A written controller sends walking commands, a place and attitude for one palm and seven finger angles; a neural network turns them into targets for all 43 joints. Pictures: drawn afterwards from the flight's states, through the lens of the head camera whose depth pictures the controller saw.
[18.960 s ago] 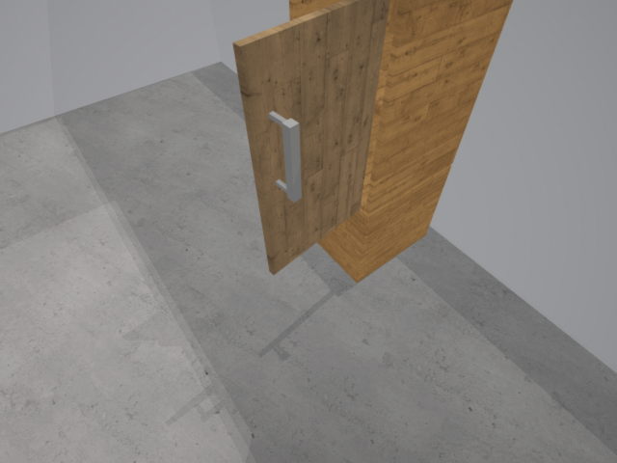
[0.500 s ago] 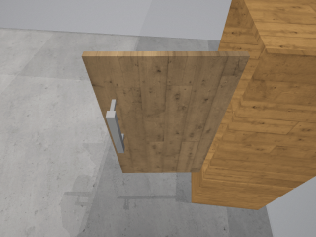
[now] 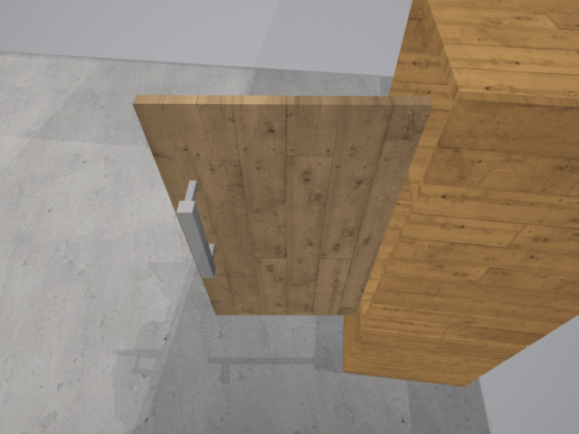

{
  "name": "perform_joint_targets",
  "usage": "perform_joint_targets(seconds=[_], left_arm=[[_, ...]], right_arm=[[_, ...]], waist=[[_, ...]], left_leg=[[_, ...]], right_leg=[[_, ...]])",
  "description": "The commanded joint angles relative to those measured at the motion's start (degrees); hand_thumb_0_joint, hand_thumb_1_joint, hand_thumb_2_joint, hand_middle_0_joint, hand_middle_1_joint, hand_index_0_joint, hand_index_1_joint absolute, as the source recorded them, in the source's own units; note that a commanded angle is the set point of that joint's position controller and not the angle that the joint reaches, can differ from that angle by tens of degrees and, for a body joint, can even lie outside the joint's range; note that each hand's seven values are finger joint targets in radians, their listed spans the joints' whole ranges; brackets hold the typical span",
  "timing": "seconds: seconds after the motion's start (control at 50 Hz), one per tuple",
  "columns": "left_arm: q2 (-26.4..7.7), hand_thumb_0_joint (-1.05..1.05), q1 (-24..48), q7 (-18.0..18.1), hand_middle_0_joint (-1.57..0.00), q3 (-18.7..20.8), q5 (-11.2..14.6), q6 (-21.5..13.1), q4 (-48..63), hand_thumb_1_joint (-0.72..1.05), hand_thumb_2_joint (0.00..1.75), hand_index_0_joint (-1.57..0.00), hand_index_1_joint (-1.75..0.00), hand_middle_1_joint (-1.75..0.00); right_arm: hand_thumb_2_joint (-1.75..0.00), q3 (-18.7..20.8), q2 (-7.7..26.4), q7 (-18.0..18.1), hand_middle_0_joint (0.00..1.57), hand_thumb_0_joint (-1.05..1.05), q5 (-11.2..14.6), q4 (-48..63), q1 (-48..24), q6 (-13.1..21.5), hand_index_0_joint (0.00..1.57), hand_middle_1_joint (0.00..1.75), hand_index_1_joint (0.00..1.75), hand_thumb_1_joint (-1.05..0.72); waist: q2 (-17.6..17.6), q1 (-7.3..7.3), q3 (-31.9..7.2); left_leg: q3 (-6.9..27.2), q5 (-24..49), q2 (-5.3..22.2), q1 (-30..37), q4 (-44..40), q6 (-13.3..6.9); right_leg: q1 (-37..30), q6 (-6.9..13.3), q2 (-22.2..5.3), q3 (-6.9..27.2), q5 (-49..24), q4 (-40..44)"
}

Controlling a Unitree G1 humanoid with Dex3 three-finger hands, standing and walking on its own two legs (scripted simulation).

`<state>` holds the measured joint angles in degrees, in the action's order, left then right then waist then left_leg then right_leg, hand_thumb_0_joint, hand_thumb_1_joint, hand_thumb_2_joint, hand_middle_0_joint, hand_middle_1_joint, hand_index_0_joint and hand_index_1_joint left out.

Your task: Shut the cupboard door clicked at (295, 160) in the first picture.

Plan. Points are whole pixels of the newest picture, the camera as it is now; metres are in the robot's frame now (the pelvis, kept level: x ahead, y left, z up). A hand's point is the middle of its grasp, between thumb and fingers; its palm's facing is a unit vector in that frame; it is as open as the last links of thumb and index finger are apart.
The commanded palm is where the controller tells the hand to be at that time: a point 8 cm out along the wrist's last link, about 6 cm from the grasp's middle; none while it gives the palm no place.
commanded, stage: shuffle to correct the standing spot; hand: left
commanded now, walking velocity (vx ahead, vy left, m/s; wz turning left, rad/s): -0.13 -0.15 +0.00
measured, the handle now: (201, 233) +0.39 +0.17 +0.03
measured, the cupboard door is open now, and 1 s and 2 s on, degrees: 97 97 97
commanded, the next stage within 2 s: come to a stop and stand still in 0.16 s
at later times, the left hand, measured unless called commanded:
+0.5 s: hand out of the picture -0.03 +0.12 -0.17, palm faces +0.05 -0.98 -0.20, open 7.3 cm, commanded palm none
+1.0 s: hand out of the picture -0.01 +0.18 -0.18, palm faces +0.06 -0.98 -0.20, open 7.3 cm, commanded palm none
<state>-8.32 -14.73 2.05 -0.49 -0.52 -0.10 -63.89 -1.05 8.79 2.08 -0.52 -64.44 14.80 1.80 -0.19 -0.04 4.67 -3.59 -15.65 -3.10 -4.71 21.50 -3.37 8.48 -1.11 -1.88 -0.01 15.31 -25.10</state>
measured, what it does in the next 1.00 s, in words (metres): stands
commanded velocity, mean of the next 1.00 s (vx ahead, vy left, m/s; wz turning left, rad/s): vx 0.00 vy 0.00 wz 0.01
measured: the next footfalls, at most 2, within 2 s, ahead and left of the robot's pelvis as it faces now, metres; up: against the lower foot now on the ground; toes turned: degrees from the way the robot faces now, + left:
none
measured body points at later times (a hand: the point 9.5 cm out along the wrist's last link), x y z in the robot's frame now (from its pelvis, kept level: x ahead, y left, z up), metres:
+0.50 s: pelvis -0.03 -0.05 +0.00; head -0.01 -0.06 +0.44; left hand -0.03 +0.17 -0.16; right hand -0.02 -0.27 -0.17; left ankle -0.05 +0.07 -0.74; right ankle -0.02 -0.13 -0.74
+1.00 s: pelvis -0.02 +0.01 -0.01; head -0.01 +0.00 +0.44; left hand -0.01 +0.23 -0.16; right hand -0.01 -0.21 -0.17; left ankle -0.05 +0.08 -0.74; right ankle -0.02 -0.13 -0.74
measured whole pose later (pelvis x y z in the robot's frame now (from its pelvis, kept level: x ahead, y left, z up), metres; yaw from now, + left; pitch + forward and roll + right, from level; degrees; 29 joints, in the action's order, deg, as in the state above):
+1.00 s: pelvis -0.02 +0.01 -0.01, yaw +2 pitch -1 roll -1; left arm -8.2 -15.7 2.3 0.0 -0.6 -0.6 -61.9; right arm -0.8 8.6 1.8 -1.0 -60.8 18.5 1.4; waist -1.7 -0.3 1.6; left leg -2.4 -19.5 -2.3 -9.7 30.1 -3.7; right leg 11.7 -1.0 -1.8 -2.2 16.5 -29.3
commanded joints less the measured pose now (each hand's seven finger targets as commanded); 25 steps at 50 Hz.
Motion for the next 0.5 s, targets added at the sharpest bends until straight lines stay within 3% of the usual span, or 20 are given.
perform_joint_targets(seconds=[0.0, 0.16, 0.22, 0.26, 0.28, 0.3, 0.32, 0.34, 0.36, 0.38, 0.48], left_arm=[[-6.2, 0.00, -4.2, 0.5, -0.20, 1.0, 0.0, -0.7, 1.7, 0.90, 0.90, -0.20, -0.30, -0.30], [-6.1, 0.00, -4.7, 0.4, -0.20, 2.3, -0.3, 1.2, 3.9, 0.90, 0.90, -0.20, -0.30, -0.30], [-5.9, 0.00, -4.7, 0.1, -0.20, 2.9, -0.8, 2.0, 5.6, 0.90, 0.90, -0.20, -0.30, -0.30], [-5.1, 0.00, -5.9, 0.1, -0.20, 3.1, -0.9, 2.4, 6.1, 0.90, 0.90, -0.20, -0.30, -0.30], [-4.3, 0.00, -7.3, 0.2, -0.20, 2.9, -0.8, 2.0, 5.7, 0.90, 0.90, -0.20, -0.30, -0.30], [-4.3, 0.00, -8.7, 0.2, -0.20, 2.6, -0.9, 1.2, 5.2, 0.90, 0.90, -0.20, -0.30, -0.30], [-5.2, 0.00, -7.9, 0.3, -0.20, 2.1, -0.8, 0.2, 4.8, 0.90, 0.90, -0.20, -0.30, -0.30], [-7.1, 0.00, -6.0, 0.2, -0.20, 1.9, -0.7, -0.4, 4.9, 0.90, 0.90, -0.20, -0.30, -0.30], [-8.5, 0.00, -4.7, 0.1, -0.20, 2.1, -0.5, -0.7, 5.4, 0.90, 0.90, -0.20, -0.30, -0.30], [-8.1, 0.00, -3.4, 0.0, -0.20, 2.0, -0.5, -0.8, 5.8, 0.90, 0.90, -0.20, -0.30, -0.30], [-7.0, 0.00, -3.6, -0.1, -0.20, 2.3, -0.4, -1.1, 5.3, 0.90, 0.90, -0.20, -0.30, -0.30]], right_arm=[[-0.90, 0.9, 5.3, 0.4, 0.20, 0.00, 0.1, 1.2, 4.0, 0.7, 0.20, 0.30, 0.30, -0.90], [-0.90, 2.5, 5.9, 1.2, 0.20, 0.00, 0.0, 3.1, 3.3, -0.6, 0.20, 0.30, 0.30, -0.90], [-0.90, 3.6, 6.9, 1.6, 0.20, 0.00, -0.3, 4.4, 2.8, -1.2, 0.20, 0.30, 0.30, -0.90], [-0.90, 4.0, 7.4, 1.4, 0.20, 0.00, -0.5, 5.5, 1.1, -1.5, 0.20, 0.30, 0.30, -0.90], [-0.90, 3.7, 6.9, 1.1, 0.20, 0.00, -0.6, 6.1, -0.1, -1.5, 0.20, 0.30, 0.30, -0.90], [-0.90, 3.3, 5.6, 0.6, 0.20, 0.00, -0.4, 6.3, -1.0, -1.5, 0.20, 0.30, 0.30, -0.90], [-0.90, 2.6, 3.3, 0.2, 0.20, 0.00, -0.1, 6.2, -0.1, -1.7, 0.20, 0.30, 0.30, -0.90], [-0.90, 2.3, 2.4, -0.2, 0.20, 0.00, 0.0, 5.6, 1.9, -2.2, 0.20, 0.30, 0.30, -0.90], [-0.90, 2.2, 2.7, -0.5, 0.20, 0.00, -0.3, 4.7, 2.9, -2.6, 0.20, 0.30, 0.30, -0.90], [-0.90, 2.1, 2.7, -0.7, 0.20, 0.00, -0.6, 3.9, 3.8, -2.5, 0.20, 0.30, 0.30, -0.90], [-0.90, 1.2, 1.9, -0.8, 0.20, 0.00, -0.7, 1.6, 7.6, -1.9, 0.20, 0.30, 0.30, -0.90]], waist=[[0.9, 0.25, -0.8], [-1.8, 0.04, -1.7], [-3.8, 0.15, -2.1], [-4.9, 1.04, -2.6], [-4.7, 2.01, -3.3], [-2.0, 2.44, -4.1], [5.3, 1.47, -4.8], [10.5, 0.00, -3.1], [11.5, -0.06, -1.4], [9.5, -0.41, 0.1], [4.6, -0.47, 2.0]], left_leg=[[6.9, 21.0, 8.8, -0.6, -3.4, 0.8], [8.4, 27.4, 12.3, -0.5, -1.3, -0.2], [11.2, 27.9, 15.7, -3.0, -1.3, -2.9], [12.3, 25.9, 17.3, -6.4, -0.7, -4.6], [11.2, 20.1, 15.9, -9.4, 0.1, -4.1], [9.2, 12.0, 11.9, -10.7, 2.1, -1.9], [5.7, 0.9, 6.9, -10.4, 4.6, 0.7], [2.9, -5.6, 3.3, -9.9, 7.5, 2.4], [3.1, -5.9, 3.5, -8.1, 9.4, 2.5], [3.3, -3.6, 3.9, -7.1, 9.7, 2.4], [2.9, -0.5, 5.1, -5.5, 5.7, 2.4]], right_leg=[[0.5, 2.6, -4.3, 3.6, -15.4, 2.1], [4.8, 2.1, -2.7, 2.3, -13.3, -3.4], [6.7, 2.1, -1.3, 1.2, -7.3, -8.8], [6.1, 2.2, -1.1, 0.6, -0.9, -11.2], [2.9, 2.3, -1.5, 1.3, -1.7, -8.4], [0.6, 2.7, -2.7, 4.3, -6.4, -2.9], [0.9, 3.7, -5.7, 9.5, -4.1, 3.9], [4.1, 5.7, -9.6, 14.4, 4.1, 9.6], [8.5, 7.2, -11.1, 16.8, 12.4, 14.0], [10.4, 7.7, -10.7, 16.5, 15.4, 15.3], [10.8, 7.0, -8.3, 12.5, 15.3, 14.4]])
